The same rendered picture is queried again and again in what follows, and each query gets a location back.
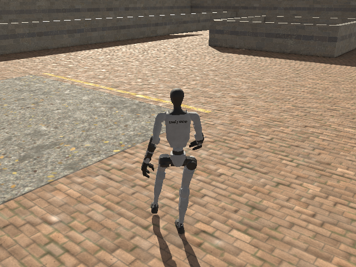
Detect robot right upper arm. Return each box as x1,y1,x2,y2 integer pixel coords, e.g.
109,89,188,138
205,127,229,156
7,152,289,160
189,112,203,141

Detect robot right foot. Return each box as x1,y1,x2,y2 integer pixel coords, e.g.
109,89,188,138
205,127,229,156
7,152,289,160
175,219,185,234

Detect robot left shin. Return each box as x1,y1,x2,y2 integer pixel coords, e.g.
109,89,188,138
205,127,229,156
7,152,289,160
153,170,163,207

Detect left robot forearm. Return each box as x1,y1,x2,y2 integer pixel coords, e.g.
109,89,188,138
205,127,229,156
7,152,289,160
143,136,156,164

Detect robot left upper arm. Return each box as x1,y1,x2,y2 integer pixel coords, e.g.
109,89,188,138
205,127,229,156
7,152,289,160
151,112,166,145

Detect right robot forearm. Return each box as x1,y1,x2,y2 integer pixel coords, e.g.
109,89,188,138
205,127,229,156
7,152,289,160
196,133,204,146

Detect right robot hand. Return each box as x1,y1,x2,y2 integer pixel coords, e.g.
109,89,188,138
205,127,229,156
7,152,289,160
189,140,202,150

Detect left robot hand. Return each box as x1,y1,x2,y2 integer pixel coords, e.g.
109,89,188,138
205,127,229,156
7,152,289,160
141,162,154,178

